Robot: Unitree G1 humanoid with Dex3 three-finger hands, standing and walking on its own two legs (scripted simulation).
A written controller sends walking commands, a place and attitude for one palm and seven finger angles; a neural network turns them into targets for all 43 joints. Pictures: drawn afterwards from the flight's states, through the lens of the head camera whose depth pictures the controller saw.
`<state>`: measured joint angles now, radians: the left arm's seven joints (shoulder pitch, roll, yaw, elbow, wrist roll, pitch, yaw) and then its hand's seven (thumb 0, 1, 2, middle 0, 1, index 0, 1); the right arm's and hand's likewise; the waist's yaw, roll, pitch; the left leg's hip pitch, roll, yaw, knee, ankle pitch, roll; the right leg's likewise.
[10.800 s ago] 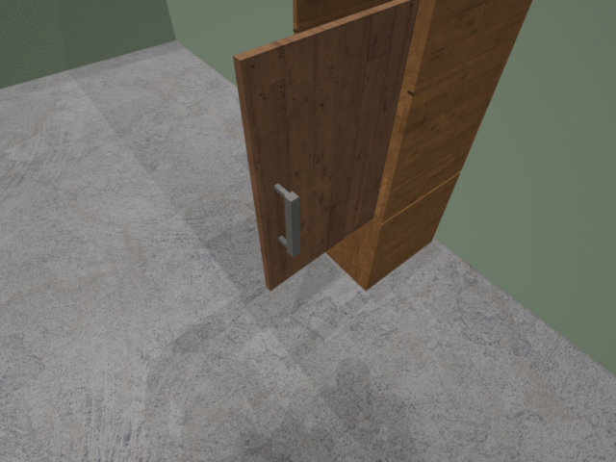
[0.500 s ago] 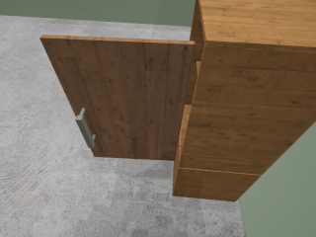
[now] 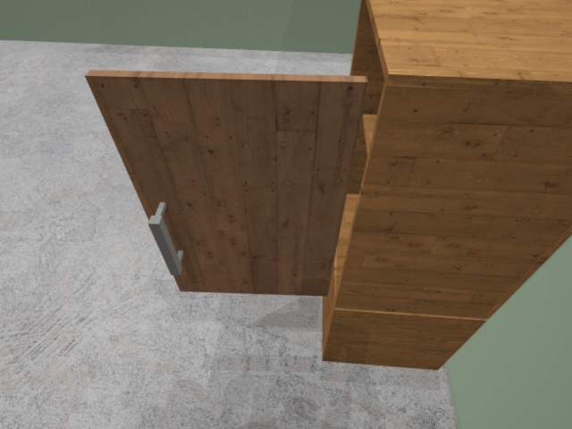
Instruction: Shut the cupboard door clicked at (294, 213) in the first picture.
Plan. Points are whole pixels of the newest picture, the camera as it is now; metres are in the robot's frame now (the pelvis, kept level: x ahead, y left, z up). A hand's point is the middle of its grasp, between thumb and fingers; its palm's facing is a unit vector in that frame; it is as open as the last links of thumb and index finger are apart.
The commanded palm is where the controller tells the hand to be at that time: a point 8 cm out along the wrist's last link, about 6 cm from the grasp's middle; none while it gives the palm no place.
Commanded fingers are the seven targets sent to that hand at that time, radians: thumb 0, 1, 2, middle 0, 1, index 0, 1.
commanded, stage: look again from close up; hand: left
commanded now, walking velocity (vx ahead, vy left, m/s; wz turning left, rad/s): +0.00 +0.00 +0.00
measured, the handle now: (169, 240) +0.47 +0.27 -0.09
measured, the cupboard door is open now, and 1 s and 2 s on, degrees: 92 92 92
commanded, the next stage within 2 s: raise the hand and make a fist in 0.14 s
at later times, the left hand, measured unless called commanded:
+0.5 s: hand (165, 373) +0.20 +0.18 -0.02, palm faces +0.12 -0.99 -0.02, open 7.0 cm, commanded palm +0.11 +0.24 -0.07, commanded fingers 0.00 0.90 0.90 -0.44 -0.56 -0.44 -0.56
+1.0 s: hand (167, 412) +0.16 +0.18 -0.07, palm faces +0.01 -1.00 -0.02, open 4.5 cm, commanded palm +0.12 +0.24 -0.07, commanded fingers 0.00 0.90 0.90 -0.90 -1.06 -0.90 -1.06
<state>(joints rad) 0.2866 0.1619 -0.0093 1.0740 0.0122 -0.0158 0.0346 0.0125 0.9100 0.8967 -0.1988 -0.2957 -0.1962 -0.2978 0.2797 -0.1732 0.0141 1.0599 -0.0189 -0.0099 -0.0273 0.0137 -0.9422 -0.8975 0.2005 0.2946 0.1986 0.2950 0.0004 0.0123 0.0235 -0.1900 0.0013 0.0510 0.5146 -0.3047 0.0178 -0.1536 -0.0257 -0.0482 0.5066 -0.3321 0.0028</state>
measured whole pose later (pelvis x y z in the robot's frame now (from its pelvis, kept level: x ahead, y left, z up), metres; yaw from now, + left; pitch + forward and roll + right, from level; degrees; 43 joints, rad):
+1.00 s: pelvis -0.06 -0.02 -0.12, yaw +2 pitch +18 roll -2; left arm 0.36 0.24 0.20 0.02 -0.31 -0.35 -0.34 0.02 0.90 0.90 -0.72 -0.87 -0.72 -0.87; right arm 0.24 -0.18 0.01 0.55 0.03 -0.22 -0.06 0.01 -0.90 -0.90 0.21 0.30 0.20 0.30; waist 0.01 0.04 -0.16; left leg -1.07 0.03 -0.04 1.31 -0.55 -0.01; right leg -1.02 0.01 -0.11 1.27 -0.56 -0.05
